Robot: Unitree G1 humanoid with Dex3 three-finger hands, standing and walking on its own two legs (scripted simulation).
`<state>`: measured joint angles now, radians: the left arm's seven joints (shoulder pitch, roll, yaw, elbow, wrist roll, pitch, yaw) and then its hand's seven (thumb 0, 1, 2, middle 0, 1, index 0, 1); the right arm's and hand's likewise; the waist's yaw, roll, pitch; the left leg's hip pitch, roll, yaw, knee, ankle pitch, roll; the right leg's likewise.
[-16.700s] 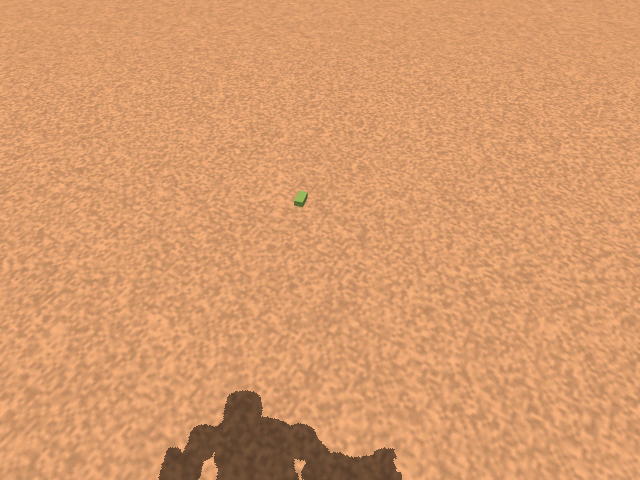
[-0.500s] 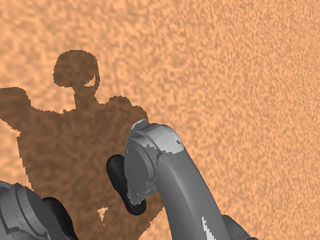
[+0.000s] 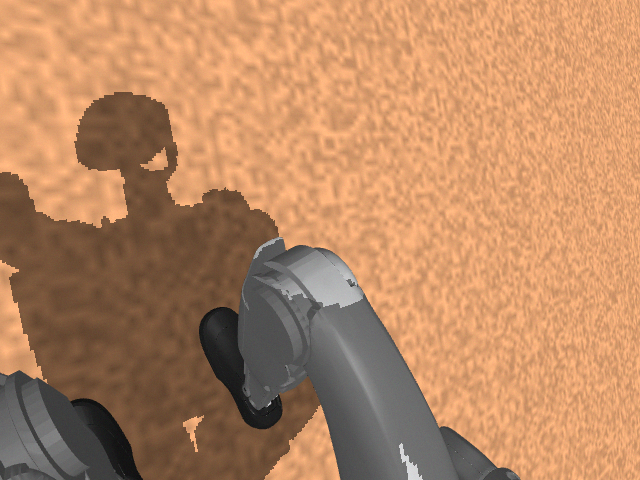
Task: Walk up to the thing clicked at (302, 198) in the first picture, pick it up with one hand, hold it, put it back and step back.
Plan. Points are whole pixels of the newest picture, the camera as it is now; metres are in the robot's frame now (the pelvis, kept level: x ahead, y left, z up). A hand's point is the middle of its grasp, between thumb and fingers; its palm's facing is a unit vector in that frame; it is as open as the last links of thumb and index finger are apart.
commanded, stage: rest palm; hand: left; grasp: from above
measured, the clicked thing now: out of the picture +0.52 +0.30 -0.30
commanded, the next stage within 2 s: close in 0.18 s
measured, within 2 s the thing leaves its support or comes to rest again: neither
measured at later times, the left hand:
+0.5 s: hand out of the picture +0.50 +0.29 -0.26, palm faces -0.45 -0.13 -0.88, open 11.4 cm
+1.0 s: hand out of the picture +0.49 +0.29 -0.27, palm faces -0.48 -0.12 -0.87, open 9.9 cm
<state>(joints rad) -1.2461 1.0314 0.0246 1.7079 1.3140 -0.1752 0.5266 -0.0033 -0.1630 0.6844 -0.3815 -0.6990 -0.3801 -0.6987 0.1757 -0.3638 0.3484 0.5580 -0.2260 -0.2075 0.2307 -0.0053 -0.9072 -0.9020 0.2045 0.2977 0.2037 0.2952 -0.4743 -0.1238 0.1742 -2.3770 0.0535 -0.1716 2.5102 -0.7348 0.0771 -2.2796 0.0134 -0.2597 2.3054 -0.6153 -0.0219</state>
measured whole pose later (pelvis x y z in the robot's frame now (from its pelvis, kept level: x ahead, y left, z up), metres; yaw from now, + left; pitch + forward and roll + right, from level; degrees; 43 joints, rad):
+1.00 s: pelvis +0.00 +0.00 +0.00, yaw -1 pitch +31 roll -15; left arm -1.22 1.06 0.00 1.70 1.26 -0.18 0.51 0.00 0.13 0.46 -0.59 -0.54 -0.60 -0.52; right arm 0.15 -0.37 0.39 0.56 -0.23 -0.22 0.23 -0.01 -0.90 -0.90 0.20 0.30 0.20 0.30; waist -0.47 -0.14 0.22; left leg -2.37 0.06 -0.19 2.52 -0.72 0.07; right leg -2.28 0.02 -0.27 2.30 -0.59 -0.02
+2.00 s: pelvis +0.00 +0.00 +0.00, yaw -1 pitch +31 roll -16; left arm -1.24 1.07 -0.02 1.70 1.26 -0.19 0.51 0.00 0.49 0.07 -0.94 -0.21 -0.97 -0.17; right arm 0.14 -0.36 0.39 0.56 -0.23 -0.21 0.21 -0.01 -0.90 -0.90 0.20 0.30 0.20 0.29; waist -0.46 -0.14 0.21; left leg -2.37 0.06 -0.20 2.51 -0.73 0.07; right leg -2.27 0.03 -0.28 2.29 -0.60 -0.02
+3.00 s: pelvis +0.00 -0.01 +0.02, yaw +5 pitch +35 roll -11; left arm -1.11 0.83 -0.02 1.38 1.24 -0.15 0.27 0.00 0.50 0.00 -1.00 -0.11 -1.03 -0.08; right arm 0.21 -0.33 0.18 0.59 -0.13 -0.05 0.18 0.00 -0.91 -0.90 0.20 0.30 0.20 0.30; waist -0.35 -0.01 0.01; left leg -2.34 0.03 -0.11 2.40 -0.69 0.06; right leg -2.27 0.00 -0.20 2.26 -0.61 -0.04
